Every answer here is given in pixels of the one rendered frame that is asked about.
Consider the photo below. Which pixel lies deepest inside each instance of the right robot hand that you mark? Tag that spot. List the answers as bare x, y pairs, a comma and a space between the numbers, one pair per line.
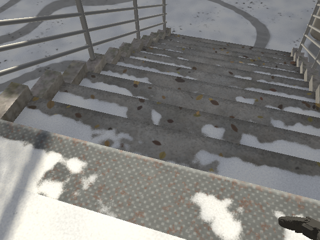
308, 226

